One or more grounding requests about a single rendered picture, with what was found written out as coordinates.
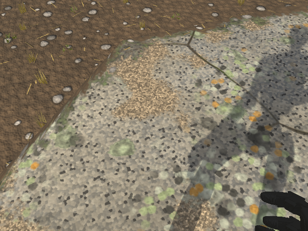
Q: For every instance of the right robot hand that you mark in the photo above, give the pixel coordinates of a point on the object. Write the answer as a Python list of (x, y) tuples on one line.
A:
[(293, 203)]

